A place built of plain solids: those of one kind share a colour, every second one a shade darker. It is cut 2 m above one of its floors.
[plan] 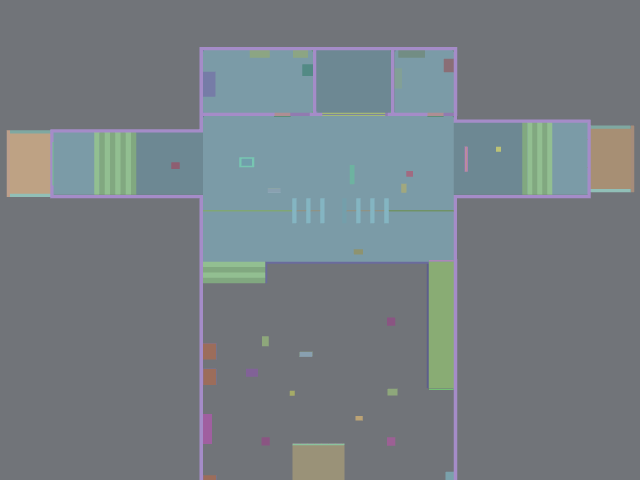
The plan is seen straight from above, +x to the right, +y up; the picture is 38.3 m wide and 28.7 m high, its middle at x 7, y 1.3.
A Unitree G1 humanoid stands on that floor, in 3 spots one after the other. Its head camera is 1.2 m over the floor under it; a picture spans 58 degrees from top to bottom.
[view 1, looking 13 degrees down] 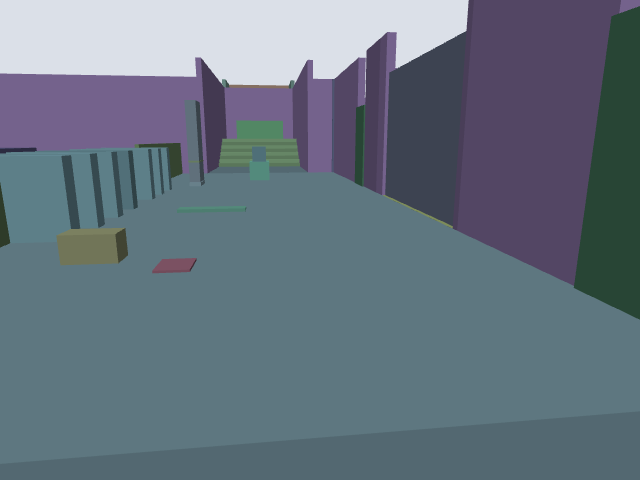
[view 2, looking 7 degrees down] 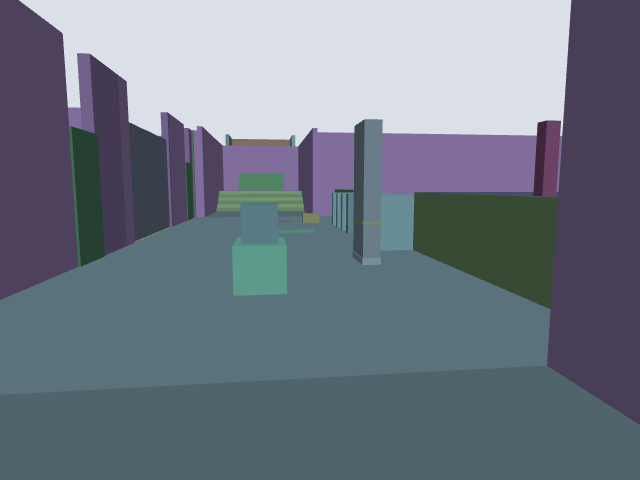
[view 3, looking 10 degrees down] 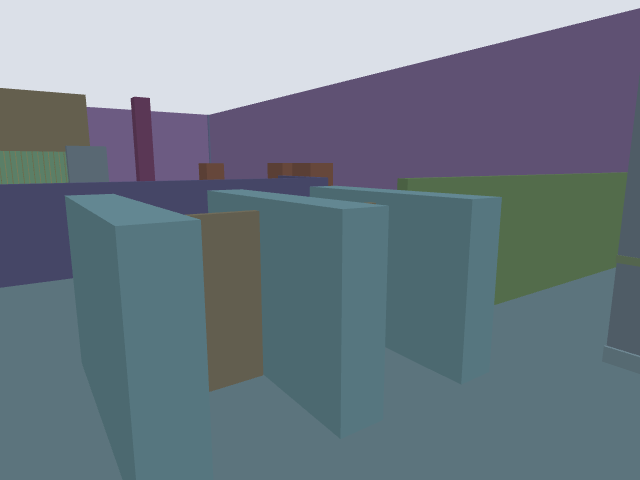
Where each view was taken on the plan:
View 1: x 16.55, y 6.15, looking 173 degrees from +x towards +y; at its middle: raised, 5.34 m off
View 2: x -2.60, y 5.86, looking -7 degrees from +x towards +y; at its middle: raised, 9.85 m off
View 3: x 7.50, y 5.16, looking -125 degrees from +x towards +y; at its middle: gate_cabinet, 1.89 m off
